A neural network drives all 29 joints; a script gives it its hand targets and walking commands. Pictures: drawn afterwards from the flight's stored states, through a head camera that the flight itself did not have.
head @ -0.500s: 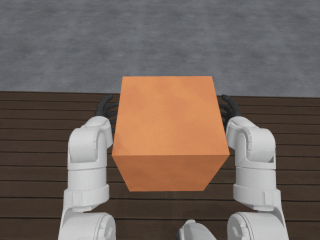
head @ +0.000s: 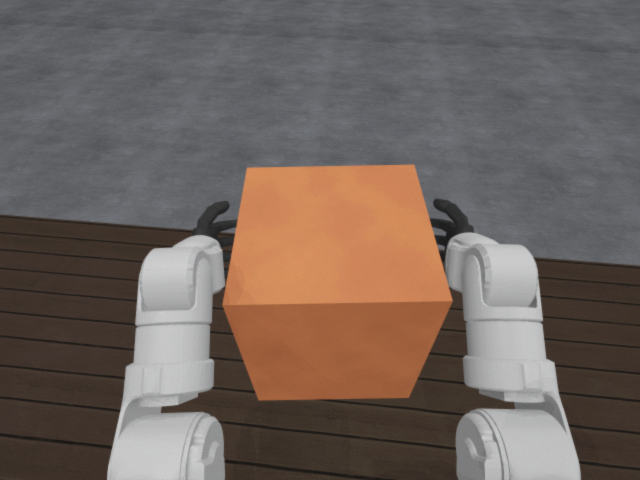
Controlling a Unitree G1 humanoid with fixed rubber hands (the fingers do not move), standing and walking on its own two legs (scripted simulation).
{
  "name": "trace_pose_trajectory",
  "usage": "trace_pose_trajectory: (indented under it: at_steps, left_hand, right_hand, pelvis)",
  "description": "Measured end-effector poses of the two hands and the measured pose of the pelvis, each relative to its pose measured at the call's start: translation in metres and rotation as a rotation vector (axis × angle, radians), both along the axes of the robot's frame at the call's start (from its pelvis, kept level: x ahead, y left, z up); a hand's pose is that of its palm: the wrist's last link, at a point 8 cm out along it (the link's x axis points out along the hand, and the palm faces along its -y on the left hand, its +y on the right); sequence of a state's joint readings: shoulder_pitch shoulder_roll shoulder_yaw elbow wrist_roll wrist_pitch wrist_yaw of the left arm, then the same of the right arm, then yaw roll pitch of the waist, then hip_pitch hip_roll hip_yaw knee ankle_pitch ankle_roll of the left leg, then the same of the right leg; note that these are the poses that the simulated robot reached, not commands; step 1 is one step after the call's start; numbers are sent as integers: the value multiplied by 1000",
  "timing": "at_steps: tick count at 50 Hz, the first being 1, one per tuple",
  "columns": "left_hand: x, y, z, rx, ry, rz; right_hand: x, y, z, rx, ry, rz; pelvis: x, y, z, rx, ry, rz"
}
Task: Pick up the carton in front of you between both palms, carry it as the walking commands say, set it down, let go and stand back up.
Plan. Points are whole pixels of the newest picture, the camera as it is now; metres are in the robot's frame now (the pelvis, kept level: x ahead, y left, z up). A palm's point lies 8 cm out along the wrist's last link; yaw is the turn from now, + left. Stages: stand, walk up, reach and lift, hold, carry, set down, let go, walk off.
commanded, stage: carry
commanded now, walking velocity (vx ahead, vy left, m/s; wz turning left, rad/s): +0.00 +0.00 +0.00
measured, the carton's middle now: (332, 288) +0.35 +0.01 +0.05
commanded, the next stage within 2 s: none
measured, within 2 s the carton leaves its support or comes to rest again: neither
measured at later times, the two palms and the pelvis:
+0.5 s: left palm (192, 280) +0.30 +0.16 +0.13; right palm (474, 288) +0.30 -0.14 +0.13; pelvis -0.04 +0.01 +0.00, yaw -1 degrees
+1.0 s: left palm (187, 285) +0.30 +0.17 +0.13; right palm (465, 291) +0.30 -0.13 +0.13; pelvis -0.05 +0.02 +0.00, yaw -1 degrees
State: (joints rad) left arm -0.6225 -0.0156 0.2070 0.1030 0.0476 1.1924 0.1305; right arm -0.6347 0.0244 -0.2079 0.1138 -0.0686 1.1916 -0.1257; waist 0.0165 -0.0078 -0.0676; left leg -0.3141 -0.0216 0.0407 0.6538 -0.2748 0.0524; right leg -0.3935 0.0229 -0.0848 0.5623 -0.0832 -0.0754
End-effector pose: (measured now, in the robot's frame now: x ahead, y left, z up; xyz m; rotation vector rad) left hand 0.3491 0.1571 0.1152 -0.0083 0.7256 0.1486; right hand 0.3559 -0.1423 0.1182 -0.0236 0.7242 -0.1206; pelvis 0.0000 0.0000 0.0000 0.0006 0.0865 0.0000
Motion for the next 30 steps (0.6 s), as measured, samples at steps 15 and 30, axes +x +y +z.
trace_pose_trajectory:
  at_steps: [15,30]
  left_hand:
    - [-26,-1,4,12,9,-38]
    - [-53,4,22,23,13,-40]
  right_hand:
    - [-36,-1,1,-6,9,-22]
    - [-63,4,17,-6,12,-14]
  pelvis:
    - [-24,10,-1,3,-36,-7]
    - [-41,15,2,12,-67,-12]
